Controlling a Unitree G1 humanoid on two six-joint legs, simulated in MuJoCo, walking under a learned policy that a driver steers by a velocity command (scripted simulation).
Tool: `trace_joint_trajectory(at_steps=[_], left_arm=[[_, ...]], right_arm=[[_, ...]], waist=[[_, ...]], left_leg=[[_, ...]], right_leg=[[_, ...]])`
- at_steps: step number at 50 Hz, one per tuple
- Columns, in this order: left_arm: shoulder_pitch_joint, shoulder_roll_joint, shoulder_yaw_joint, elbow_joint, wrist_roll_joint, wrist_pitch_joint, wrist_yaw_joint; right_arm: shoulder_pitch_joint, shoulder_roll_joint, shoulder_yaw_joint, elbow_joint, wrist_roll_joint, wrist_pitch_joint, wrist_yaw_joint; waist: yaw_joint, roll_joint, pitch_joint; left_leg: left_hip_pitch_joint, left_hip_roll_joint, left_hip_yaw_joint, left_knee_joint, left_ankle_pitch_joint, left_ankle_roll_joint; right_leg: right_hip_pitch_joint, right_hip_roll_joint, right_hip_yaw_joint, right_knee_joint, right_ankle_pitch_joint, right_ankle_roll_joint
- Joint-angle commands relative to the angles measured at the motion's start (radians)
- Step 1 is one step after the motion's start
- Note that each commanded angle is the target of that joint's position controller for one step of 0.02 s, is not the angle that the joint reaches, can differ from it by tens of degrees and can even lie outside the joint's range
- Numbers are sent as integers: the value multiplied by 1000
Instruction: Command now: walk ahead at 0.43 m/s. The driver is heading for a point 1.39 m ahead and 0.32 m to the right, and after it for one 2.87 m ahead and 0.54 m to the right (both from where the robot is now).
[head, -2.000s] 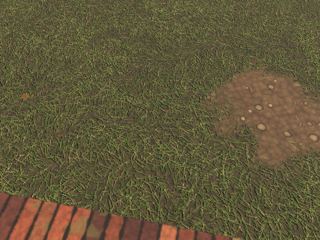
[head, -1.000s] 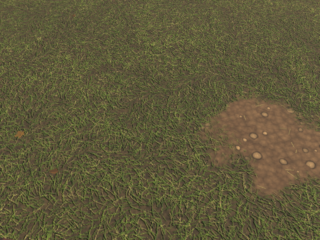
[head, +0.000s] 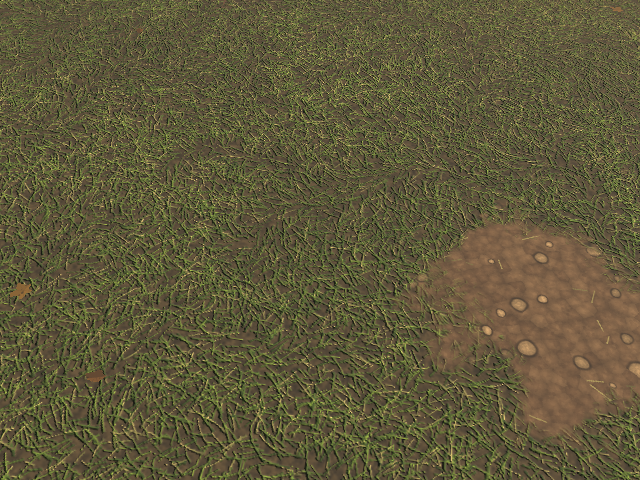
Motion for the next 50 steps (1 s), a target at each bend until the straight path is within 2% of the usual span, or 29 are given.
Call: trace_joint_trajectory(at_steps=[1,6,9,13,15,16,17,18,19,20,22,23,24,25,26,27,30,35,37,38,39,40,41,42,43,44,45,46,50], left_arm=[[-15,11,4,-71,4,2,-6],[-222,12,4,-170,-7,27,-16],[-149,51,15,-140,12,38,-33],[-152,91,41,-138,31,48,-37],[31,114,61,-84,29,52,-34],[239,142,79,-21,27,50,-28],[335,212,104,18,18,47,-24],[201,208,77,-12,-17,28,-22],[113,203,67,-59,-32,17,-15],[33,210,71,-85,-14,16,-4],[-63,211,61,-122,-8,-9,10],[-70,241,71,-120,6,-16,14],[-54,242,73,-112,24,-29,13],[-29,216,65,-106,13,-37,10],[-3,175,53,-90,7,-58,14],[2,160,50,-90,8,-72,16],[17,151,43,-113,21,-59,16],[81,142,36,-123,25,-27,34],[77,164,40,-121,16,11,64],[54,178,49,-136,-11,26,59],[35,135,49,-164,-29,29,47],[195,63,32,-194,-68,30,56],[187,79,14,-167,-56,25,66],[110,91,11,-159,-16,26,63],[-54,110,18,-231,11,12,54],[-176,153,29,-248,40,10,30],[-288,102,19,-310,31,20,-1],[-292,89,12,-308,27,23,-21],[-247,30,-22,-272,13,7,-59]], right_arm=[[87,-64,2,-9,3,-24,-10],[114,-89,11,2,7,-44,-22],[165,-118,1,18,-21,-44,-18],[158,-115,-3,-5,-25,-34,-15],[20,-147,-9,-50,-18,-30,-14],[-86,-184,-18,-77,-6,-35,-10],[-185,-164,-24,-104,-5,-43,-1],[-131,-99,-11,-143,-14,-60,1],[-58,-127,-15,-162,-9,-69,3],[-43,-134,-20,-165,-8,-63,7],[-148,-177,-37,-171,-24,-23,5],[-166,-123,-20,-179,-37,4,8],[-126,-106,-21,-148,-43,29,15],[-142,-114,-23,-151,-40,41,19],[-283,-143,-35,-206,-15,27,20],[-366,-131,-23,-246,-24,18,31],[-379,-95,-10,-261,-32,9,67],[-288,-111,0,-253,-30,-14,56],[-82,-141,-19,-186,-35,-35,24],[54,-199,-42,-152,-45,-29,10],[154,-229,-48,-135,-46,-24,17],[199,-250,-35,-124,-60,-41,42],[242,-239,-50,-117,-36,-39,51],[260,-190,-44,-119,-28,-36,47],[173,-223,-48,-141,-34,-58,27],[130,-142,-21,-132,-26,-65,13],[95,-144,-10,-108,-12,-77,4],[43,-120,-3,-104,-19,-78,1],[-25,-122,1,-110,16,-78,13]], waist=[[19,83,106],[15,122,116],[13,146,21],[28,104,32],[155,119,-34],[273,112,-81],[359,-141,-13],[187,-232,84],[84,-85,54],[29,-24,76],[-30,165,156],[-39,102,156],[-32,56,161],[-25,58,147],[16,61,195],[36,40,190],[70,6,95],[78,1,81],[-17,31,46],[-78,58,-17],[-105,113,-92],[10,223,-233],[-61,294,-316],[-97,191,-296],[-97,275,-284],[-65,121,-150],[-15,129,16],[29,74,76],[70,193,5]], left_leg=[[51,268,-317,-385,95,105],[71,196,-101,-390,417,73],[109,251,-28,-276,613,74],[216,287,9,-70,852,98],[14,257,78,202,1047,74],[-180,235,66,486,992,62],[-422,53,80,976,236,11],[-652,-11,-38,1138,-217,-4],[-669,44,-143,1045,-159,-23],[-643,79,-184,953,-148,-54],[-507,125,-168,675,-128,-92],[-358,113,-118,567,-105,-102],[-310,106,-88,624,59,-92],[-291,103,-83,604,127,-81],[-429,122,-137,459,297,-73],[-405,98,-100,304,426,-72],[-237,65,-85,163,669,-44],[-22,52,-84,-152,754,-80],[85,126,-132,-443,898,-76],[313,191,-149,-440,951,-52],[537,283,-213,-250,1170,-31],[890,443,-259,196,1594,-39],[988,491,-340,234,1384,45],[824,456,-358,128,978,82],[658,537,-520,-49,391,172],[454,479,-511,-128,344,162],[190,472,-467,-219,423,159],[26,385,-376,-260,438,130],[-181,224,-93,-317,651,73]], right_leg=[[-204,-75,40,-58,110,8],[-160,3,-38,-380,236,7],[-67,20,-72,-165,381,-17],[-142,28,-64,-136,206,-80],[212,89,-143,-188,120,-120],[473,100,-136,-265,134,-147],[562,14,8,-517,195,-229],[495,-131,361,-601,434,-267],[451,-237,562,-707,500,-335],[302,-309,699,-729,248,-363],[63,-238,535,-757,140,-274],[-61,-198,453,-791,154,-255],[-88,-185,409,-740,165,-253],[-104,-155,381,-744,200,-236],[-40,-99,367,-697,-16,-207],[-74,-47,345,-712,-166,-187],[-57,-11,306,-621,-157,-157],[69,45,248,-258,-125,-94],[181,93,207,125,104,-87],[31,115,173,382,62,-78],[-209,198,123,673,-446,-64],[-514,116,112,756,-528,-53],[-717,62,109,837,-455,-65],[-751,39,87,870,-355,-62],[-789,24,121,744,-136,-49],[-768,-14,120,662,-66,-36],[-689,-38,146,407,3,8],[-545,-51,146,202,72,33],[-40,5,-16,-297,375,19]])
